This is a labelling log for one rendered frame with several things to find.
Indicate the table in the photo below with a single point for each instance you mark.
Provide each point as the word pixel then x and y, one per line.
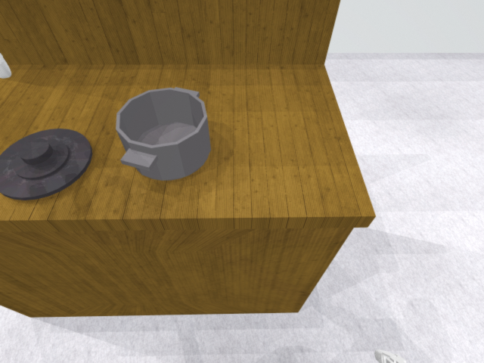
pixel 251 231

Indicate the pot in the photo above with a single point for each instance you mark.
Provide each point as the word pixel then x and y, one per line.
pixel 165 133

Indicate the lid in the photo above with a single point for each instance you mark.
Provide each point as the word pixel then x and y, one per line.
pixel 72 154

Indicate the knob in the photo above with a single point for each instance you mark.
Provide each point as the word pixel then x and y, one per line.
pixel 35 152

